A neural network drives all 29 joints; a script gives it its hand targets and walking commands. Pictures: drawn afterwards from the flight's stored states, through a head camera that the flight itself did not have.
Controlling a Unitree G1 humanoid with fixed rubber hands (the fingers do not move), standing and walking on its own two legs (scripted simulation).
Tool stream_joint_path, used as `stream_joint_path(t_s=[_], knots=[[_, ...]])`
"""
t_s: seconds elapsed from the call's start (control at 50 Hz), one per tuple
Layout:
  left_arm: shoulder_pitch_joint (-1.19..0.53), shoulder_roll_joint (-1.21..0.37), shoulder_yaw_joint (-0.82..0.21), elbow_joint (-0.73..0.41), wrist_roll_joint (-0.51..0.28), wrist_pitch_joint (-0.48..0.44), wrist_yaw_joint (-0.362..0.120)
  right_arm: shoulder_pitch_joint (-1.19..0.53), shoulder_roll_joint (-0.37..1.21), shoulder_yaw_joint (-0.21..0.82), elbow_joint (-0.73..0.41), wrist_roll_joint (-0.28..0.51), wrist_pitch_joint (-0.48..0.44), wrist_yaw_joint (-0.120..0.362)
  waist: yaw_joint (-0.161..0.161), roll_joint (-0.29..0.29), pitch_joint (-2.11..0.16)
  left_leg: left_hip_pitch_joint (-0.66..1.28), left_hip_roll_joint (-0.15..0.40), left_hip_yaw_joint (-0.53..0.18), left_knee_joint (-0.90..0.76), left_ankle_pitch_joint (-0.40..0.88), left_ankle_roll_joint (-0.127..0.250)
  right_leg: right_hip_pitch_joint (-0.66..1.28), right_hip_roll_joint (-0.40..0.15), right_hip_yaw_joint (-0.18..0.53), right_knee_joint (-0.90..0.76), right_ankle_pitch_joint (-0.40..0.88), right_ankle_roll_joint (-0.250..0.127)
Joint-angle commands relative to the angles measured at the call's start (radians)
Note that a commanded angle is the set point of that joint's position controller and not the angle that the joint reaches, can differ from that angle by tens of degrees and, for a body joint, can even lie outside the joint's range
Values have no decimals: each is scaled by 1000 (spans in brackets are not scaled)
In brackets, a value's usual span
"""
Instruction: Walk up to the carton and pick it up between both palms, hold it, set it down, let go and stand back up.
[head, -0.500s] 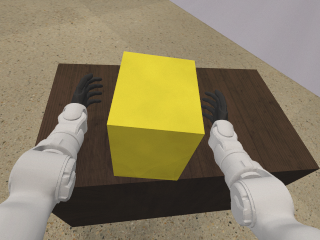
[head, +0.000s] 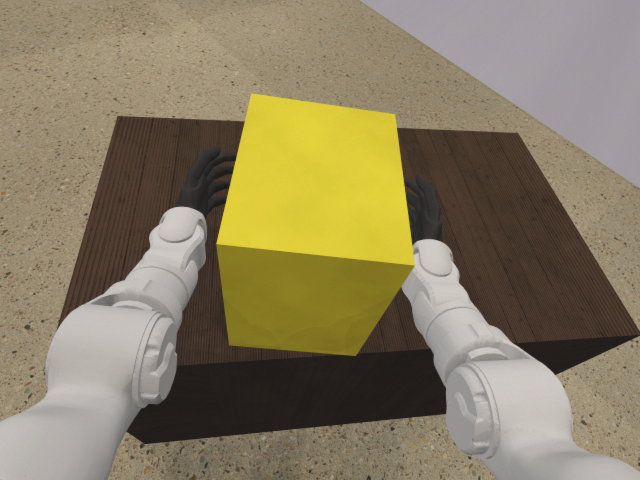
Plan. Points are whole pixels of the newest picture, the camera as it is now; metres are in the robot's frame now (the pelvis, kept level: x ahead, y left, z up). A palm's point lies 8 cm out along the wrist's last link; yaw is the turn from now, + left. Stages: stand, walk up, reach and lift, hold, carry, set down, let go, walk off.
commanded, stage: reach and lift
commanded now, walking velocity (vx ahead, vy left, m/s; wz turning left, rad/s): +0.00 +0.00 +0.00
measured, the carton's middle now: (307, 235) +0.46 -0.01 +0.00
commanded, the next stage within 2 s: none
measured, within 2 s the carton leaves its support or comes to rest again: leaves its support in 1.82 s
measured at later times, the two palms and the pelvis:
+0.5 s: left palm (193, 212) +0.46 +0.14 +0.06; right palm (414, 249) +0.40 -0.15 +0.06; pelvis +0.01 +0.01 +0.01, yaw +1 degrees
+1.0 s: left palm (189, 219) +0.44 +0.14 +0.06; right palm (414, 251) +0.40 -0.14 +0.06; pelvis +0.02 -0.02 +0.02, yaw +2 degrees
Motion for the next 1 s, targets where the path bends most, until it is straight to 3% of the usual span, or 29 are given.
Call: stream_joint_path(t_s=[0.0, 0.08, 0.12, 0.14, 0.18, 0.2, 0.22, 0.26, 0.28, 0.3, 0.34, 0.38, 0.42, 0.46, 0.52, 0.56, 0.58, 0.64, 0.66, 0.68, 0.72, 0.74, 0.8, 0.82, 0.84, 0.86, 0.88, 0.92, 0.98], knots=[[-424, 109, 114, -153, 112, -26, 28, -379, -24, -80, -164, -106, -47, -18, 39, 96, -585, 495, -30, 18, 25, 332, -47, 120, -17, -36, -44, 401, 27], [-445, 25, 122, -177, 154, -28, 21, -384, 41, -158, -134, -170, -34, 6, 28, 131, -542, 584, -15, 17, -11, 315, -45, 88, -22, -54, -73, 317, 17], [-470, -4, 99, -238, 148, -38, 30, -370, 51, -212, -160, -226, -44, 6, -13, 196, -572, 622, -16, 20, -5, 343, -74, 88, -15, -75, -81, 269, 3], [-409, -29, 96, -185, 154, -16, 32, -391, 37, -220, -151, -243, -53, 5, -3, 153, -501, 621, -12, 14, -1, 328, -72, 40, -12, -84, -86, 260, 4], [-426, -78, 111, -235, 171, -28, 23, -395, 102, -235, -208, -278, -59, 24, 17, 105, -541, 638, -8, 22, -8, 311, -59, 59, -8, -87, -105, 231, 6], [-416, -69, 154, -235, 218, -34, 28, -346, 118, -252, -178, -317, -59, 28, 10, 137, -540, 656, -7, 27, -29, 290, -59, 65, -9, -91, -114, 225, 4], [-407, -111, 162, -196, 229, -27, 17, -335, 163, -252, -161, -332, -50, 42, 17, 119, -487, 633, -6, 24, -44, 284, -58, 95, -16, -91, -119, 215, 4], [-383, -119, 224, -146, 279, -10, 10, -350, 172, -290, -210, -393, -59, 48, 35, 80, -463, 605, -18, 41, -51, 264, -45, 142, -16, -79, -112, 264, 16], [-400, -145, 263, -168, 319, -23, -9, -343, 282, -272, -208, -423, -48, 68, 56, 43, -465, 569, -23, 46, -56, 265, -24, 218, -31, -58, -112, 313, 21], [-358, -207, 273, -198, 355, -29, -15, -311, 293, -302, -199, -469, -70, 74, 28, 77, -457, 631, -22, 46, -66, 317, -47, 205, -17, -80, -117, 327, 20], [-424, -425, 242, -233, 413, -52, -64, -325, 525, -295, -224, -577, -86, 130, 19, 132, -537, 684, -19, 61, -67, 411, -66, 235, -28, -91, -135, 354, 14], [-377, -611, 209, -221, 483, -45, -81, -344, 655, -288, -211, -646, -109, 176, 30, 185, -527, 771, 2, 48, -60, 541, -90, 192, -9, -113, -144, 358, -7], [-354, -636, 209, -218, 509, -34, -83, -343, 646, -315, -214, -678, -126, 200, 41, 192, -525, 817, 9, 53, -63, 623, -111, 185, 6, -125, -162, 338, -11], [-321, -603, 262, -175, 535, -23, -92, -295, 665, -267, -215, -686, -122, 207, 78, 116, -433, 739, -2, 65, -67, 628, -92, 304, 1, -97, -150, 467, 13], [-280, -624, 300, -182, 546, 1, -104, -301, 652, -299, -231, -709, -115, 220, 79, 87, -365, 738, 2, 68, -107, 556, -90, 363, 1, -99, -165, 435, 12], [-298, -656, 244, -267, 536, 7, -100, -292, 663, -300, -207, -709, -128, 215, 57, 125, -415, 745, -2, 73, -104, 618, -106, 372, 6, -105, -176, 442, -1], [-250, -672, 266, -261, 549, 12, -99, -282, 667, -278, -225, -708, -134, 216, 66, 104, -357, 819, 11, 58, -104, 648, -101, 298, 10, -121, -187, 409, 7], [-245, -667, 234, -279, 531, 20, -112, -259, 676, -290, -218, -713, -129, 208, 35, 80, -333, 748, -5, 74, -132, 545, -92, 388, 7, -113, -190, 428, 9], [-255, -622, 267, -281, 546, 32, -117, -257, 692, -268, -238, -706, -117, 207, 60, 50, -307, 712, -14, 88, -137, 502, -73, 440, -7, -89, -188, 459, 22], [-233, -633, 260, -268, 542, 43, -124, -252, 686, -282, -235, -703, -116, 199, 42, 62, -283, 701, -20, 85, -143, 479, -73, 458, -13, -87, -190, 474, 22], [-240, -654, 262, -293, 548, 43, -128, -238, 728, -256, -256, -717, -123, 196, 53, 59, -329, 650, -29, 86, -158, 429, -58, 504, -25, -81, -172, 523, 31], [-244, -627, 272, -278, 542, 47, -135, -274, 723, -260, -267, -714, -116, 189, 49, 10, -341, 618, -31, 88, -178, 357, -38, 520, -27, -66, -175, 515, 33], [-247, -626, 259, -285, 548, 64, -149, -249, 709, -282, -255, -722, -110, 177, 15, 38, -315, 603, -31, 87, -180, 358, -41, 542, -32, -72, -166, 548, 40], [-250, -620, 269, -326, 558, 56, -145, -238, 744, -241, -282, -713, -117, 180, 59, 50, -369, 592, -33, 94, -190, 359, -32, 574, -38, -71, -155, 569, 47], [-275, -612, 259, -306, 549, 60, -147, -266, 743, -252, -301, -713, -113, 179, 39, 30, -388, 589, -39, 90, -194, 334, -25, 582, -40, -68, -155, 588, 56], [-258, -619, 288, -301, 559, 55, -147, -258, 767, -244, -280, -728, -112, 180, 67, 8, -377, 539, -37, 92, -196, 333, -18, 604, -47, -57, -142, 614, 59], [-255, -621, 256, -317, 549, 58, -147, -245, 754, -247, -269, -715, -114, 179, 44, 50, -338, 541, -42, 88, -209, 327, -25, 602, -45, -62, -147, 598, 53], [-261, -628, 258, -311, 551, 71, -157, -252, 734, -279, -286, -736, -115, 168, 8, 36, -352, 528, -36, 83, -211, 282, -23, 602, -52, -65, -147, 579, 53], [-278, -651, 244, -335, 547, 72, -148, -280, 753, -266, -286, -737, -131, 169, 38, 35, -370, 552, -48, 93, -194, 343, -27, 564, -37, -81, -150, 574, 48]])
